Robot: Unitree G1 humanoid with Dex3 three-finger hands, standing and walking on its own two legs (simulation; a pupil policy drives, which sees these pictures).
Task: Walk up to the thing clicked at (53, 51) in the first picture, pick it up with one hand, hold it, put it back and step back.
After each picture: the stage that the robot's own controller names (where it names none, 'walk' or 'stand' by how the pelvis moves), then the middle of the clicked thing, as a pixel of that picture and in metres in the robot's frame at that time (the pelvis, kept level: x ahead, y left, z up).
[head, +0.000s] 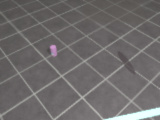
stand; (53, 50) +1.28 +0.29 -0.72
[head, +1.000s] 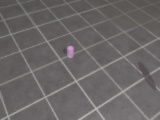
walk; (70, 52) +1.16 +0.12 -0.69
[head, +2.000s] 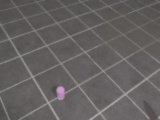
walk; (60, 93) +0.70 +0.13 -0.70
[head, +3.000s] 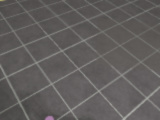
stand; out of the picture +0.46 +0.19 -0.71
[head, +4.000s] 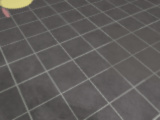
stand; out of the picture +0.39 +0.17 -0.72
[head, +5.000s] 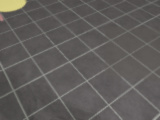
stand; out of the picture +0.35 +0.17 -0.72
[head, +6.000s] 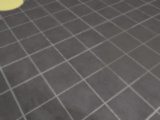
stand; out of the picture +0.37 +0.18 -0.73
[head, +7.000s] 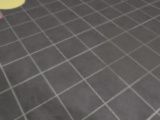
stand; out of the picture +0.37 +0.18 -0.73
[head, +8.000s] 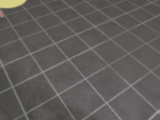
stand; out of the picture +0.37 +0.18 -0.73
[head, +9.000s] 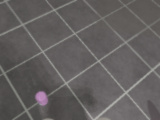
go down; (42, 98) +0.41 +0.19 -0.57
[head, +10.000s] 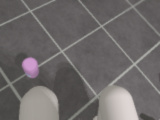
go down; (31, 68) +0.45 +0.21 -0.32
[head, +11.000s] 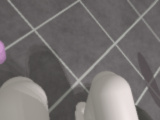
close in; out of the picture +0.44 +0.24 -0.25
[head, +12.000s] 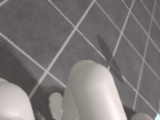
close; out of the picture +0.43 +0.27 -0.22
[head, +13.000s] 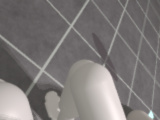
close; out of the picture +0.43 +0.28 -0.23
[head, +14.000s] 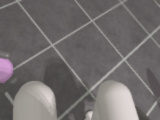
lift; (0, 73) +0.34 +0.26 -0.09
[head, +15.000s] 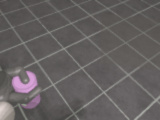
hold; (27, 90) +0.32 +0.18 +0.04
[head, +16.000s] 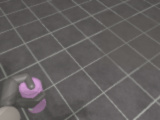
hold; (33, 96) +0.32 +0.17 +0.00
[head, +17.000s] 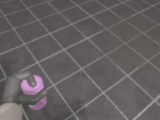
hold; (34, 93) +0.33 +0.17 +0.00
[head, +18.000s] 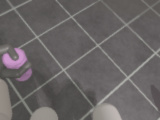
crouch; (18, 65) +0.41 +0.20 -0.07
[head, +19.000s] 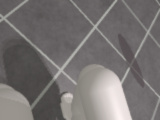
lower; out of the picture +0.44 +0.27 -0.21
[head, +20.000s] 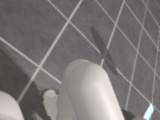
lower; out of the picture +0.44 +0.29 -0.23
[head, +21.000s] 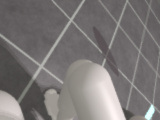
lower; out of the picture +0.44 +0.29 -0.23
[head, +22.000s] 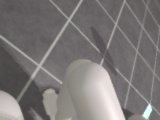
lower; out of the picture +0.45 +0.29 -0.23
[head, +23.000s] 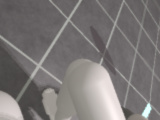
lower; out of the picture +0.45 +0.29 -0.23
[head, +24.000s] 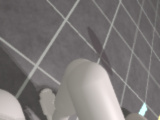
withdraw; out of the picture +0.44 +0.27 -0.24
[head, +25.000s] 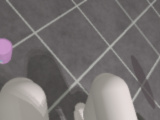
stand; (2, 51) +0.45 +0.24 -0.27
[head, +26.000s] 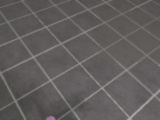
stand; out of the picture +0.40 +0.16 -0.63
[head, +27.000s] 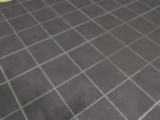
stand; out of the picture +0.40 +0.17 -0.67
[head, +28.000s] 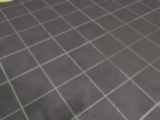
stand; out of the picture +0.40 +0.17 -0.67
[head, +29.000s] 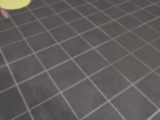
walk; out of the picture +0.42 +0.16 -0.72
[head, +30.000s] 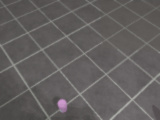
walk; (62, 105) +0.50 +0.14 -0.70
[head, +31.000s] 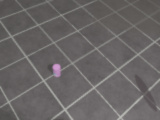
walk; (56, 70) +0.79 +0.15 -0.69
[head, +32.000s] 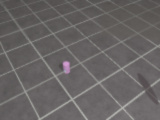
stand; (66, 67) +1.03 +0.16 -0.70
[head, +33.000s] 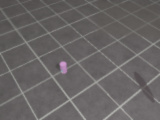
stand; (63, 67) +1.02 +0.16 -0.73
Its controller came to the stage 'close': yes
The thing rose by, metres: 0.70
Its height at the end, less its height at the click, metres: +0.00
